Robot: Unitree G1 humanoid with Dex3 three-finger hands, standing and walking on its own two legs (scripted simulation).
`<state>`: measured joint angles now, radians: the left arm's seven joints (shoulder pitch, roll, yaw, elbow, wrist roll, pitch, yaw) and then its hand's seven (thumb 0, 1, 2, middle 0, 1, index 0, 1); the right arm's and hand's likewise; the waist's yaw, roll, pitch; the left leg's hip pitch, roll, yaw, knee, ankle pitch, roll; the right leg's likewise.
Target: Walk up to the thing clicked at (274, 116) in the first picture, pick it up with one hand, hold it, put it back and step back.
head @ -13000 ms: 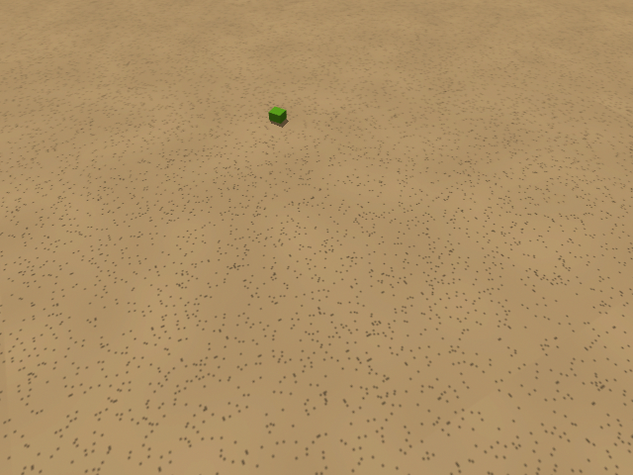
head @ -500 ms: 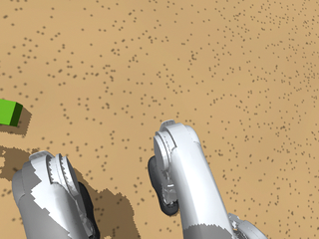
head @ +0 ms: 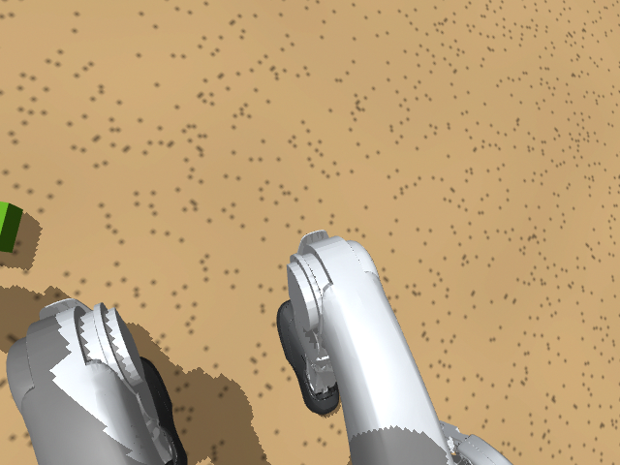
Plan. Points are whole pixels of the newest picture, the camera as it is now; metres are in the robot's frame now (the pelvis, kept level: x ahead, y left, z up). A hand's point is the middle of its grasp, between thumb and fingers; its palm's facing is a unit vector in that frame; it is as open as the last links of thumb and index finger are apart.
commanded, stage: rise first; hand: left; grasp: from above
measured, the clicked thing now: out of the picture +0.45 +0.33 -0.30
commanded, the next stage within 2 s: approach in 0.86 s
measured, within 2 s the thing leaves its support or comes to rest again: neither
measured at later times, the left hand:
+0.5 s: hand out of the picture +0.41 +0.38 -0.17, palm faces -0.05 -0.42 -0.91, open 13.3 cm
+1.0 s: hand out of the picture +0.41 +0.37 -0.17, palm faces -0.05 -0.42 -0.91, open 12.8 cm
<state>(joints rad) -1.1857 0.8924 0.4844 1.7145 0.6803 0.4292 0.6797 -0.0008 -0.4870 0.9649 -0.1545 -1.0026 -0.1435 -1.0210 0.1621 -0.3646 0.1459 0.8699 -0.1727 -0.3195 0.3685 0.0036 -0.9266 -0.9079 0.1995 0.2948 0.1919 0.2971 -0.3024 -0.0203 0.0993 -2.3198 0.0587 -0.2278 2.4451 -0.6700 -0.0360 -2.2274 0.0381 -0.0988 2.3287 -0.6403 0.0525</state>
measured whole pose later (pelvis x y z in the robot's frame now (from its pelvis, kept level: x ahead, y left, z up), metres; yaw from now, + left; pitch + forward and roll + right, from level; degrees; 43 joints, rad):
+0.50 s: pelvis +0.00 +0.00 +0.00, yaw +0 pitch +30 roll -10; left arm -1.18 0.90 0.47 1.72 0.69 0.42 0.68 0.00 -0.41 0.90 -0.21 -0.95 -0.21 -0.96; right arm 0.16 -0.36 0.15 0.88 -0.17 -0.35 0.37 0.00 -0.92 -0.91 0.20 0.29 0.19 0.30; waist -0.30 -0.03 0.10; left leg -2.31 0.06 -0.23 2.44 -0.67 -0.04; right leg -2.21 0.04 -0.10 2.32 -0.64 0.05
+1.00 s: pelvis +0.00 +0.00 +0.01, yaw +0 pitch +29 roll -10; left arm -1.20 0.93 0.47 1.76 0.69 0.41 0.69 0.00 -0.31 0.82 -0.28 -0.89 -0.28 -0.90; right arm 0.17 -0.36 0.16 0.88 -0.18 -0.35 0.37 0.00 -0.92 -0.91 0.20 0.29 0.19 0.30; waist -0.32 -0.03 0.11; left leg -2.30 0.06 -0.23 2.43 -0.67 -0.04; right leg -2.20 0.04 -0.11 2.31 -0.63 0.05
